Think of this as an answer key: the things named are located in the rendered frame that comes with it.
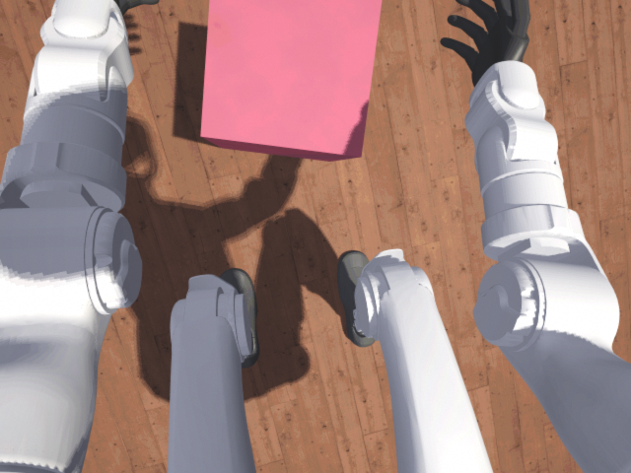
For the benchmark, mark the right robot forearm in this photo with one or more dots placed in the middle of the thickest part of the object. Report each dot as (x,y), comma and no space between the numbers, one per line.
(521,183)

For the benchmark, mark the robot foot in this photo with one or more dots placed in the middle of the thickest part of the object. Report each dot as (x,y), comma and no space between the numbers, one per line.
(243,283)
(349,268)

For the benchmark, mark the robot right hand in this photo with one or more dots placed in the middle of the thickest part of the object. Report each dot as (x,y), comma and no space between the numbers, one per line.
(505,40)

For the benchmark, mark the left robot upper arm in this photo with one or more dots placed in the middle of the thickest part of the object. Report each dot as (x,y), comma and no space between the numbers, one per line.
(63,272)

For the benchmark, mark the robot left foot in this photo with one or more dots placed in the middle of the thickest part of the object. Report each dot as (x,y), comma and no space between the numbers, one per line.
(243,283)

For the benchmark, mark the left robot forearm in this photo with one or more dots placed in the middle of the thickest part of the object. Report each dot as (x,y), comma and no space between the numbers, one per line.
(75,115)

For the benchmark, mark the right robot upper arm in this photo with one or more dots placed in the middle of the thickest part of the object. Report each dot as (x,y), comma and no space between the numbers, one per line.
(555,323)

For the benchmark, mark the robot right foot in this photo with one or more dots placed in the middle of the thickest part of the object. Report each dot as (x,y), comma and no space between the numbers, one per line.
(349,268)

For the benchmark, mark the carton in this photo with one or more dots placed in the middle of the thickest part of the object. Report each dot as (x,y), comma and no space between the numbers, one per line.
(289,77)

